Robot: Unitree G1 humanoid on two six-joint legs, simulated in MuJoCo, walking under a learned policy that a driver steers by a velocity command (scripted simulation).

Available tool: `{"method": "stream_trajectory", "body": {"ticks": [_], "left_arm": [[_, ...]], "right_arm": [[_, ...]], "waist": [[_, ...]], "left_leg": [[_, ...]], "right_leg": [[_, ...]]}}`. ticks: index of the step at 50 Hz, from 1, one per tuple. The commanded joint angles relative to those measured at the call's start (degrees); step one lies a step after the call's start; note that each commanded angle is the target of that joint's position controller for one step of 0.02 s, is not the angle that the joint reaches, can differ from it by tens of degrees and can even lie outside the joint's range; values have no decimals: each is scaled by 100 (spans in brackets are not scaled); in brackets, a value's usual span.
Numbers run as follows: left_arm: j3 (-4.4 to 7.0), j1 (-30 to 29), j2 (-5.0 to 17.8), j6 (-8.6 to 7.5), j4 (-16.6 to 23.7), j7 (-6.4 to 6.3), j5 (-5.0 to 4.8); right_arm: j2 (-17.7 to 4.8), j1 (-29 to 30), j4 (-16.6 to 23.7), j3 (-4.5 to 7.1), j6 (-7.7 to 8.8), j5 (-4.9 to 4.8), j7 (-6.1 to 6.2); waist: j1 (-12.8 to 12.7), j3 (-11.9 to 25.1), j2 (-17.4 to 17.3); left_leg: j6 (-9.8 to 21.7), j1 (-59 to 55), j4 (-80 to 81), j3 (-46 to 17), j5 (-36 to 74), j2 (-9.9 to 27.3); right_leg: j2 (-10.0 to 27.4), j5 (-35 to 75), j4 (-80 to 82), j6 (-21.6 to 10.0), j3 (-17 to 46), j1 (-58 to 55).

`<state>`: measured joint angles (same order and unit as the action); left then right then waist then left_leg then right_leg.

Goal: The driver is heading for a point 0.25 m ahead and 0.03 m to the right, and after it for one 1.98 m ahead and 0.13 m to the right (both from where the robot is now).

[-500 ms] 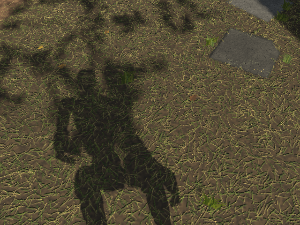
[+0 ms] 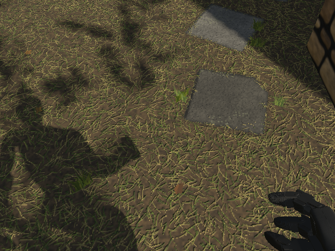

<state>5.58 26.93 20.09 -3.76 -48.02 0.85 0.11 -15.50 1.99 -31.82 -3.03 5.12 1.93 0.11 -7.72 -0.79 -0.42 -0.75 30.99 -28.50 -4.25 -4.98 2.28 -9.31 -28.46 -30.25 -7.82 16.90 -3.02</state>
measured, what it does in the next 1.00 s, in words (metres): walks ahead: right foot, then left foot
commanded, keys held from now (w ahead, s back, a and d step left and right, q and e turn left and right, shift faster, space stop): e+shift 0.12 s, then s+e+shift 0.20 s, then s+q+shift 0.20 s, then q+shift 0.48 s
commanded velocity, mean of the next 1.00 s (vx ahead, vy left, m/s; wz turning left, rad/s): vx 0.09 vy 0.00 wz -0.08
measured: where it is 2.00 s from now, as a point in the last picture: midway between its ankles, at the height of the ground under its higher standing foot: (189, 217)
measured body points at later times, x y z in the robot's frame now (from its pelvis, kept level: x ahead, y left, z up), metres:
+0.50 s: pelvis +0.28 +0.03 +0.00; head +0.35 -0.01 +0.44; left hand +0.57 +0.20 -0.08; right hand +0.33 -0.28 -0.12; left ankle +0.27 +0.19 -0.60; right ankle +0.39 -0.08 -0.71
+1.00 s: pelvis +0.30 +0.12 +0.03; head +0.34 +0.17 +0.48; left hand +0.50 +0.40 -0.08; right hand +0.37 -0.18 -0.05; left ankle +0.32 +0.21 -0.71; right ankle +0.31 -0.05 -0.62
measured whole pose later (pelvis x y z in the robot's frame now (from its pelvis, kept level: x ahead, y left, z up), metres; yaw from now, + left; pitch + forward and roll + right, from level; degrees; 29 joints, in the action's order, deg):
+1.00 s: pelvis +0.30 +0.12 +0.03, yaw +0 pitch +3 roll -5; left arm 6.6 2.3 17.6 1.9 -41.7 -3.9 0.0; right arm -16.8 -18.8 -40.1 4.1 -2.0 -0.9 3.1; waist 2.3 -1.5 1.0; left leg 2.3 18.0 -28.3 -10.0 -12.3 -1.8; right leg -4.9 -17.4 -63.1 3.1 5.3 33.9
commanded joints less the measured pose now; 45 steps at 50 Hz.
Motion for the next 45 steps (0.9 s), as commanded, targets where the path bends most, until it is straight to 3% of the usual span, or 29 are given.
{"method": "stream_trajectory", "body": {"ticks": [1,2,3,4,6,7,8,10,12,16,17,18,19,20,21,23,25,27,29,32,35,36,37,38,39,40,41,43,45], "left_arm": [[-125,-243,-306,-155,894,-49,-220],[-172,-294,146,-47,958,-100,-101],[-92,-901,482,58,871,-132,44],[-63,-1216,512,125,884,-92,117],[-56,-1415,295,306,1008,50,209],[-26,-1326,226,295,1264,-20,-399],[-79,-1474,187,337,1347,-35,-472],[-148,-1698,73,357,1565,-5,-263],[-161,-1399,48,331,1424,134,-154],[190,-446,753,415,1135,330,-64],[290,17,902,388,1031,297,-8],[273,-189,947,326,1040,173,-34],[139,-938,1233,230,1540,13,253],[-16,-1213,1010,174,1896,47,392],[-34,-1732,892,228,1983,82,321],[-214,-2101,361,368,1859,30,74],[-225,-2160,545,507,1612,-121,144],[-279,-2276,401,595,1558,-331,265],[-318,-2520,264,652,1573,-466,278],[-253,-2816,197,676,1491,-589,190],[-94,-2540,329,664,1199,-617,48],[-60,-2562,317,661,1116,-607,-37],[-44,-2513,214,639,1011,-584,-152],[-37,-2128,9,666,811,-544,-179],[-41,-1978,-232,718,953,-517,-27],[20,-3145,-122,666,1361,-500,96],[73,-3336,-8,643,1384,-496,17],[186,-2858,178,654,1048,-552,40],[185,-2778,60,600,1033,-519,69]], "right_arm": [[-1944,-3072,-375,765,54,365,238],[-1789,-2592,-327,831,-16,236,201],[-1100,-2084,-253,684,-24,177,177],[-685,-1912,-341,575,-29,141,134],[-487,-2213,-653,506,-5,45,125],[-518,-1479,-526,636,70,-254,148],[-437,-1181,-522,622,96,-330,173],[-647,-614,-493,707,68,-314,250],[-1013,-379,-497,841,20,-311,324],[-1280,-392,-505,944,-1,-525,347],[-1159,-452,-484,896,-15,-546,316],[-660,-967,-598,732,-63,-355,233],[-382,-1664,-647,564,-138,-26,156],[-883,-2233,-826,569,-189,-189,72],[-1303,-2131,-881,653,-330,-374,51],[-1214,-1518,-994,675,-682,-383,219],[-1139,-1586,-1004,715,-860,-357,293],[-907,-1898,-1020,708,-851,-303,320],[-721,-1978,-984,685,-877,-311,326],[-484,-1945,-850,606,-924,-333,272],[-623,-1918,-748,663,-921,-293,135],[-667,-2123,-822,710,-924,-266,90],[-718,-2304,-931,766,-933,-206,44],[-803,-2399,-963,819,-925,-125,22],[-1518,-2359,-748,960,-890,-66,94],[-1849,-2270,-562,979,-707,202,69],[-1809,-1830,-508,1024,-573,279,96],[-1408,-1134,-393,975,-547,-119,195],[-1062,-1186,-341,887,-576,-277,251]], "waist": [[1343,2561,-1864],[1194,2475,-1843],[1232,1440,-883],[1179,877,-300],[1030,440,-503],[760,190,-1085],[690,43,-1004],[507,-261,-779],[405,98,-762],[-72,815,-609],[-332,996,-266],[-102,680,1040],[565,1149,2166],[471,2862,1513],[581,2977,712],[593,1936,-3],[795,1284,350],[938,1464,484],[1008,1542,518],[1046,1317,856],[925,1132,1108],[1049,1021,1011],[1122,743,722],[1080,189,-33],[813,-489,-1976],[1192,-401,-1851],[1000,-517,-1412],[657,-371,-896],[647,58,-812]], "left_leg": [[754,-5949,575,-3495,-2526,2617],[1093,-5601,1055,-4672,-2440,2698],[1000,-4732,915,-3327,-1321,2308],[927,-4033,697,-2137,492,1998],[738,-3355,620,-798,2598,1602],[687,-3179,775,-430,2654,1303],[683,-2856,963,-140,2750,1288],[741,-1999,1250,506,3117,1249],[564,-1655,1063,1223,2828,947],[313,-1779,-621,1477,3659,871],[182,-1285,-1665,1449,2771,664],[-43,-306,-3161,1392,-1902,67],[-343,638,-5547,1118,-4476,-439],[-374,628,-6441,-128,-4089,-445],[-349,642,-6446,-313,-3400,-252],[-372,274,-5619,-310,-2918,80],[-465,-259,-5548,-106,-2711,-268],[-626,-295,-5408,0,-2438,-369],[-737,-262,-5068,142,-2070,-248],[-594,-722,-3579,332,-1652,145],[-198,-1271,-2211,638,-1654,261],[-9,-1553,-1501,833,-1370,178],[212,-1737,-700,872,-1216,10],[492,-1805,35,347,-722,56],[1268,-1670,751,-2372,622,1485],[1933,-818,1671,-3511,299,1935],[1588,-693,1750,-3028,-961,1593],[902,-845,1409,-2161,-1301,1032],[855,-1210,1150,-1921,-860,761]], "right_leg": [[-90,-398,-4642,215,-625,3914],[326,-10,-5278,194,-964,4677],[719,581,-5125,241,-1144,4848],[887,809,-4851,341,-1260,4711],[1085,616,-4528,509,-1310,4572],[1389,729,-4453,624,-1175,4618],[1410,724,-4026,698,-1282,4625],[1353,1158,-2693,920,-1633,4161],[1167,2531,-1279,920,-1925,2931],[553,3043,-484,389,-2183,1080],[495,3497,43,127,-2002,136],[926,5179,623,-174,-1395,-435],[2612,9914,-229,-1024,513,-937],[3677,10571,-94,-1936,1651,-1355],[3586,8472,82,-1927,1431,-915],[2842,5952,282,-1228,543,834],[2601,6238,541,-1161,-263,2053],[2564,6477,578,-1180,-751,1990],[2582,5598,715,-1100,-1023,1867],[2440,3652,1002,-742,-1439,1975],[2619,2434,1110,-431,-1545,1842],[2572,2001,963,-241,-1714,1932],[2354,1472,551,36,-1962,2135],[1943,767,-355,479,-2332,2762],[906,-756,-2346,1122,-2674,4434],[530,-1234,-3371,1067,-1399,4746],[659,-578,-3831,896,-1089,4662],[805,558,-3898,897,-1059,4370],[664,1044,-4061,1027,-1109,4147]]}}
